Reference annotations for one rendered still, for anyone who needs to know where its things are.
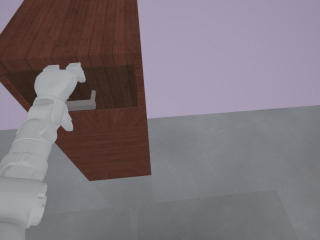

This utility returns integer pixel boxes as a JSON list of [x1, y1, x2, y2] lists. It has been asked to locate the robot left upper arm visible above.
[[0, 176, 48, 240]]

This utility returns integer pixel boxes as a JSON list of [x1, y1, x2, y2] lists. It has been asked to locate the left robot forearm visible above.
[[0, 95, 66, 181]]

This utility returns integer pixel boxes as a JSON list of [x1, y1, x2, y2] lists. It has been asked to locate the drawer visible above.
[[3, 64, 138, 112]]

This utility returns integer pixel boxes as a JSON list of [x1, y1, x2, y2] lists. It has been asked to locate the cabinet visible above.
[[0, 0, 152, 181]]

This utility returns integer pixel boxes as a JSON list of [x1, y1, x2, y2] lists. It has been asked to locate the handle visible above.
[[65, 90, 96, 111]]

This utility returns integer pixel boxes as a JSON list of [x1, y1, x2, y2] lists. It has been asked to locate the robot left hand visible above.
[[34, 62, 86, 131]]

